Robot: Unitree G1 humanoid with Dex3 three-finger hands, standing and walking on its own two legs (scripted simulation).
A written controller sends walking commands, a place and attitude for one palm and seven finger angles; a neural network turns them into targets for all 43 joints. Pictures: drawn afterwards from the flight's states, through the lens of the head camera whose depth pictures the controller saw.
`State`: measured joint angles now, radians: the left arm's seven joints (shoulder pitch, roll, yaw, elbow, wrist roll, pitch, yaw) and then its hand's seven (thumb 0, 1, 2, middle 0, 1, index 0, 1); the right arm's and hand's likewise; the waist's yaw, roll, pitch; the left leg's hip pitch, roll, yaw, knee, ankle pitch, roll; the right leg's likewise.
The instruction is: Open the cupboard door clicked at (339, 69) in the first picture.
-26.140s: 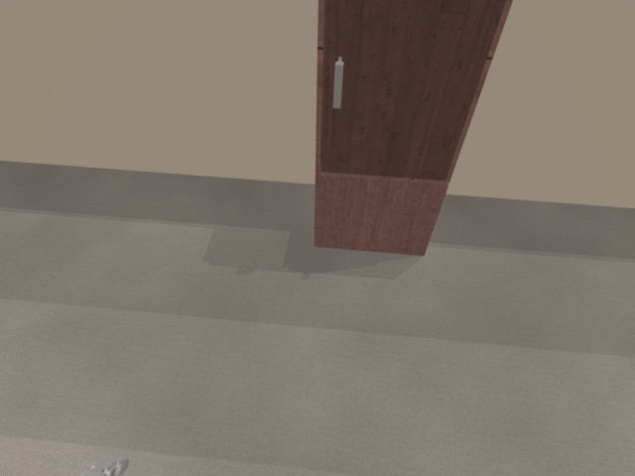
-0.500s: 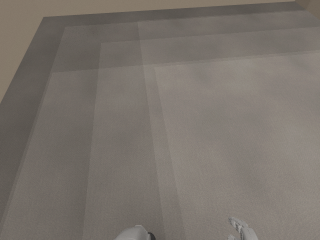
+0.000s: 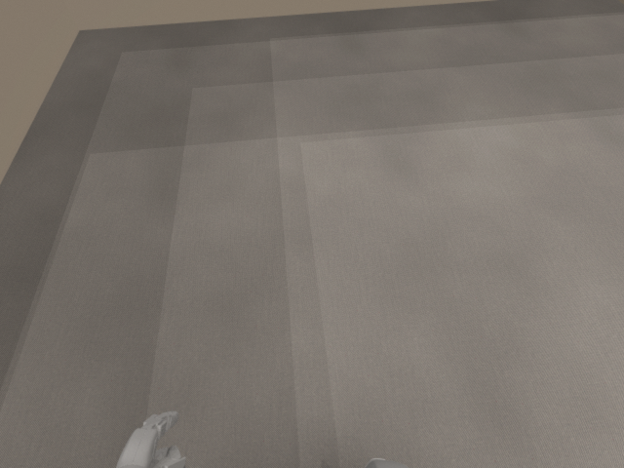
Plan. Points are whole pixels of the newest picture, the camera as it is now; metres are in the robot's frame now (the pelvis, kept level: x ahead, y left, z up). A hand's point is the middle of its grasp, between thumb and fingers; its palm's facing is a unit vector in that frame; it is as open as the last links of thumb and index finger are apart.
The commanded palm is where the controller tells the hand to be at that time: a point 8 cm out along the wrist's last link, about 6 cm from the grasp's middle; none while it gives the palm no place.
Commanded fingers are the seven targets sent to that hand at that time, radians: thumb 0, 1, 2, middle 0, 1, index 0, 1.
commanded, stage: turn to face it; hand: left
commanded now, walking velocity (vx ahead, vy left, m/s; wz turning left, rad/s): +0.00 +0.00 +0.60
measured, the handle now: out of the picture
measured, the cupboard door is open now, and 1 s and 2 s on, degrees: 42 42 42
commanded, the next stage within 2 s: none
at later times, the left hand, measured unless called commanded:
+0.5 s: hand out of the picture +0.00 +0.21 -0.18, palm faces +0.39 -0.89 -0.25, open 7.3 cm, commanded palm none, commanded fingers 0.00 0.90 0.90 -0.20 -0.30 -0.20 -0.30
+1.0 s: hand out of the picture +0.08 +0.17 -0.13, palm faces +0.55 -0.78 -0.30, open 7.3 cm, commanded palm none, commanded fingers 0.00 0.90 0.90 -0.20 -0.30 -0.20 -0.30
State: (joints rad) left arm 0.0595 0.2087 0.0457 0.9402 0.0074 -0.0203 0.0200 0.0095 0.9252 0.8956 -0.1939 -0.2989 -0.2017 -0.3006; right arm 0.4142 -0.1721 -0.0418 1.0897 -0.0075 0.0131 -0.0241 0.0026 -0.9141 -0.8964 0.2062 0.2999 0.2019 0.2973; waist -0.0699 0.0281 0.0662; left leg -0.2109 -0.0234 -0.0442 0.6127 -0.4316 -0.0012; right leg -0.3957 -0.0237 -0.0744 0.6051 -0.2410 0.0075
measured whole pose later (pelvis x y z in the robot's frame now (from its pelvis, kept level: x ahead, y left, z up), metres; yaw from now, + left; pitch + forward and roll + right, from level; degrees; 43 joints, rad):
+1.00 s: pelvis +0.09 -0.06 +0.01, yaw +37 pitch +1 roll +2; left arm 0.12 0.18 0.02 0.88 0.01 0.01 0.02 0.00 0.91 0.90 -0.20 -0.30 -0.21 -0.30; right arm 0.22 -0.26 -0.09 0.96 -0.01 0.07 0.00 0.00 -0.91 -0.90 0.21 0.30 0.20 0.30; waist -0.05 0.05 0.09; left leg -0.46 -0.05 -0.06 0.91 -0.48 -0.03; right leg -0.30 -0.05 -0.08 0.61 -0.34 -0.02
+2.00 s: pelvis +0.11 -0.06 +0.01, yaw +72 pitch +2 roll +2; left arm 0.10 0.18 0.03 0.86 0.01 0.01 0.02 0.00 0.91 0.90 -0.20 -0.30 -0.21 -0.30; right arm 0.22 -0.25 -0.09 0.96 -0.01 0.07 0.00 0.00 -0.91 -0.90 0.21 0.30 0.20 0.30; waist -0.05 0.05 0.10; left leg -0.44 -0.06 -0.08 0.90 -0.49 -0.03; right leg -0.29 -0.05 -0.07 0.60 -0.35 -0.02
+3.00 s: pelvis +0.12 -0.01 +0.01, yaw +107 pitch +4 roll +1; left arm 0.05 0.21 0.04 0.85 0.00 0.03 0.02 0.00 0.91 0.90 -0.20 -0.30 -0.20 -0.30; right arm 0.27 -0.22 -0.07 0.97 -0.02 0.05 -0.01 0.00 -0.91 -0.90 0.21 0.30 0.20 0.30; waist -0.06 0.02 0.07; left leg -0.32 -0.11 -0.17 0.54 -0.27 0.01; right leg -0.30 -0.01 0.01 0.57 -0.32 0.07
